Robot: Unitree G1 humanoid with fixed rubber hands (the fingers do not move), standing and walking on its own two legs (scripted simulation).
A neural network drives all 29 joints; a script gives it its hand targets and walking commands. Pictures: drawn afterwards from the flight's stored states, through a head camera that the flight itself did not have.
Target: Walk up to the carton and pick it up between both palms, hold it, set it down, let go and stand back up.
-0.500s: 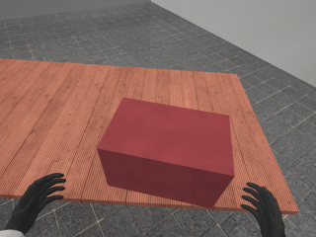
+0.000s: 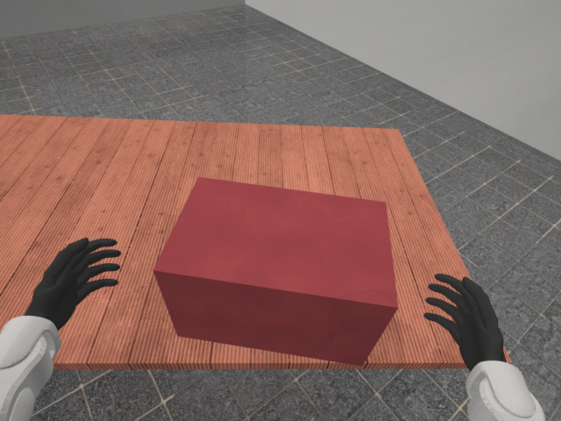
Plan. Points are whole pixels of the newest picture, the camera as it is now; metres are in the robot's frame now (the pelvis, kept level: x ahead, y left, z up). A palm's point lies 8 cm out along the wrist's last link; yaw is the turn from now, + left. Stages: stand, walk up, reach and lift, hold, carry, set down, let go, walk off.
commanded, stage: reach and lift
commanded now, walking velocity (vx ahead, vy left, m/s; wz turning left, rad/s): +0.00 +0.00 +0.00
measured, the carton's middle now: (279, 270) +0.36 +0.00 +0.02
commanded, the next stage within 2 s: none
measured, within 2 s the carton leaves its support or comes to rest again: neither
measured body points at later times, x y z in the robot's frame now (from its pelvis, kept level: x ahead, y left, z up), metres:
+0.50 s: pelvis -0.02 -0.01 +0.00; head -0.02 +0.01 +0.45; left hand +0.33 +0.27 +0.13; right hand +0.28 -0.25 +0.11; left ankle -0.03 +0.11 -0.75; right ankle -0.02 -0.14 -0.75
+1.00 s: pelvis -0.02 +0.00 +0.00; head +0.00 +0.02 +0.45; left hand +0.41 +0.25 +0.17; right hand +0.35 -0.26 +0.14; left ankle -0.03 +0.11 -0.75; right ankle -0.02 -0.14 -0.75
